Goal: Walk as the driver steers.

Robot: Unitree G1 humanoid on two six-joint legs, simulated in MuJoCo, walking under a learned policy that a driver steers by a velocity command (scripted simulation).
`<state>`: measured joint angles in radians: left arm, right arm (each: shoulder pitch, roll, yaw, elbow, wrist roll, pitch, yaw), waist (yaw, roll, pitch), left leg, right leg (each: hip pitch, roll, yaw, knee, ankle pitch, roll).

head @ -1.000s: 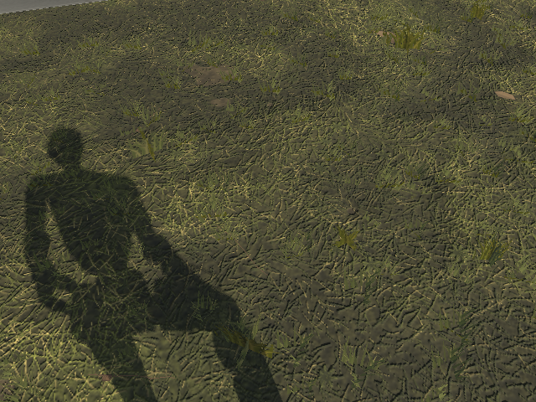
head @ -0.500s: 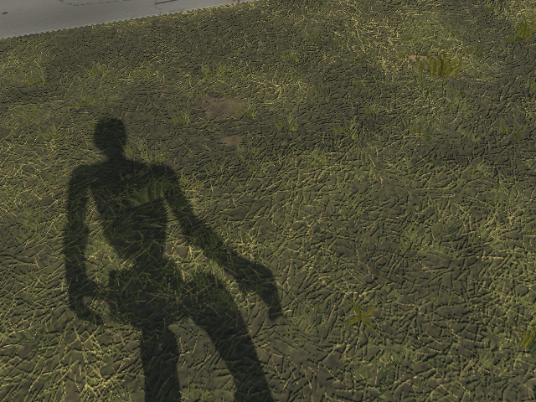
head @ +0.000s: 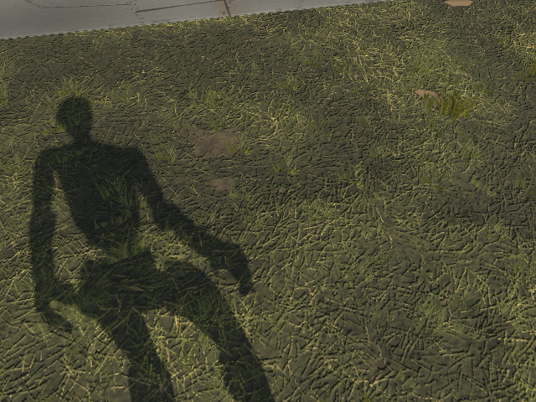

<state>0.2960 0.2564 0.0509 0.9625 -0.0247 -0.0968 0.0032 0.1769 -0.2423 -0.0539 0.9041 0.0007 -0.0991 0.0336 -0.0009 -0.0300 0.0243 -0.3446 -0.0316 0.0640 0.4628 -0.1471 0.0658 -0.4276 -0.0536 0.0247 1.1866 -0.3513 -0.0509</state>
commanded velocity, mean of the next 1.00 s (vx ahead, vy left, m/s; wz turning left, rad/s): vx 0.50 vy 0.00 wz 0.20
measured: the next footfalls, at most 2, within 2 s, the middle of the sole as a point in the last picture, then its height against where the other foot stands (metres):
right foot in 0.42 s outside the picture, level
left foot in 1.00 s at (227, 321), level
